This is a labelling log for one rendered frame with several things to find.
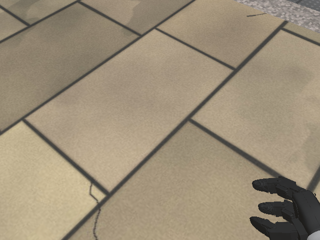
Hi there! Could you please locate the right robot forearm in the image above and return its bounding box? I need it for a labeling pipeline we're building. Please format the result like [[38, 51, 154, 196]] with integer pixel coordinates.
[[307, 230, 320, 240]]

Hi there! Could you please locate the right robot hand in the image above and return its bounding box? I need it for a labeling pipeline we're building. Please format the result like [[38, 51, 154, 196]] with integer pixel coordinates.
[[249, 176, 320, 240]]

